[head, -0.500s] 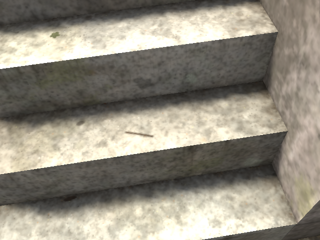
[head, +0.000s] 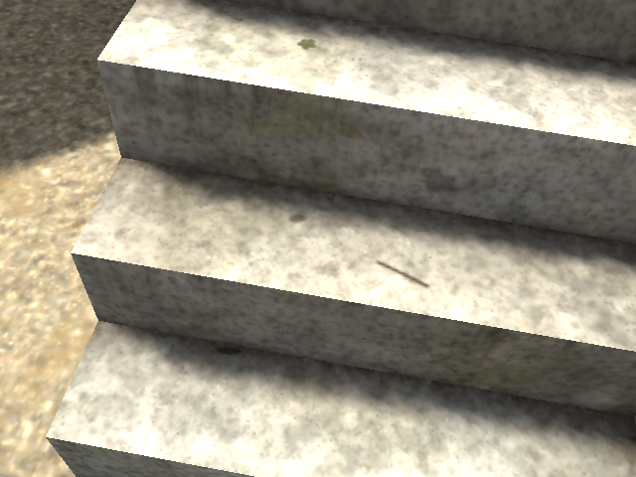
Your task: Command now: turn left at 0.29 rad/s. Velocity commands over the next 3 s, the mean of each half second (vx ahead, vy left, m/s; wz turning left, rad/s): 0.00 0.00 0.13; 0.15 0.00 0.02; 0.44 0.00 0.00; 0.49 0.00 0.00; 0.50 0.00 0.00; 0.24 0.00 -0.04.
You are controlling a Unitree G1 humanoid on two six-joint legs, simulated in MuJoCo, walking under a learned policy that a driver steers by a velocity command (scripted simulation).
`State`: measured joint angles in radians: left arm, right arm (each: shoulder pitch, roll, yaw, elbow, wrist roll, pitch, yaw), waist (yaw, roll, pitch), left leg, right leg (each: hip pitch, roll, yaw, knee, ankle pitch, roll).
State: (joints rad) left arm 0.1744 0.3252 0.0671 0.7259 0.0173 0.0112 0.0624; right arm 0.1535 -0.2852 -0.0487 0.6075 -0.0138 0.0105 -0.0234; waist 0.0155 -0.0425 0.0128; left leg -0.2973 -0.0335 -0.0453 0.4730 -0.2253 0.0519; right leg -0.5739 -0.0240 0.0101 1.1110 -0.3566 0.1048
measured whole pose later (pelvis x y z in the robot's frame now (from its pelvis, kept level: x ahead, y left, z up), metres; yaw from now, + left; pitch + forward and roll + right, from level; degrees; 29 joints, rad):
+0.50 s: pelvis +0.00 -0.02 -0.01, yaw +2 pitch +0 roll +0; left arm 0.20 0.21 0.01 0.73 0.02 -0.05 0.02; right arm 0.19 -0.22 -0.03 0.73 -0.02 0.00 -0.01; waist -0.01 0.01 0.01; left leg -0.26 -0.06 -0.08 0.52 -0.25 0.02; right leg -0.22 -0.01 0.00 0.52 -0.31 0.00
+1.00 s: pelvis +0.04 -0.03 +0.00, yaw +2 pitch -1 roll -1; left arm 0.22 0.22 0.00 0.82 0.00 -0.07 0.03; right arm 0.15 -0.22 -0.03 0.89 0.00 -0.05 -0.03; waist 0.01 0.01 0.00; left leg -0.18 -0.02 -0.09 0.50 -0.31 0.00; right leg -0.10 0.03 -0.01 0.43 -0.32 -0.03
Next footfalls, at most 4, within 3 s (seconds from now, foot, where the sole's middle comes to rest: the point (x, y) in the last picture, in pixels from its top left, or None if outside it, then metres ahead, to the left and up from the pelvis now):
0.20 right None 0.03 -0.14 -0.78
1.38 right None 0.16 -0.15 -0.78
1.98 left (259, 422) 0.49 0.10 -0.56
2.60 right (359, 255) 0.70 -0.05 -0.35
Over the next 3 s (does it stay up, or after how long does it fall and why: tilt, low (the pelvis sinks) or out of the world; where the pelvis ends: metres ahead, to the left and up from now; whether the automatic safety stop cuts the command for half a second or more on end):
stays up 0.69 0.03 0.43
